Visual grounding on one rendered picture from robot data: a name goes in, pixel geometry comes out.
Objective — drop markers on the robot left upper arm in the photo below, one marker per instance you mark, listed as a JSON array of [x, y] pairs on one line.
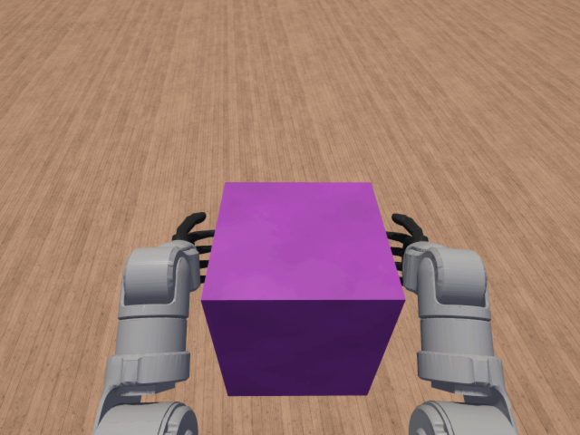
[[149, 418]]

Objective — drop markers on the robot right upper arm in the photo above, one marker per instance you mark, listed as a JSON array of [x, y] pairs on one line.
[[458, 418]]

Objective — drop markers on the robot left forearm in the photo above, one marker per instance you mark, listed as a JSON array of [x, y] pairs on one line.
[[150, 353]]

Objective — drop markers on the right robot hand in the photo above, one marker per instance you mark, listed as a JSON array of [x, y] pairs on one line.
[[416, 232]]

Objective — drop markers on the left robot hand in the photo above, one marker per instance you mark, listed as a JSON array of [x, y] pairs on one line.
[[192, 237]]

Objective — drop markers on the carton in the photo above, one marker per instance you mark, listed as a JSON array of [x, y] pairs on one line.
[[302, 293]]

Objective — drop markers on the robot right forearm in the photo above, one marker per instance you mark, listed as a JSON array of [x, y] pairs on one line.
[[457, 352]]

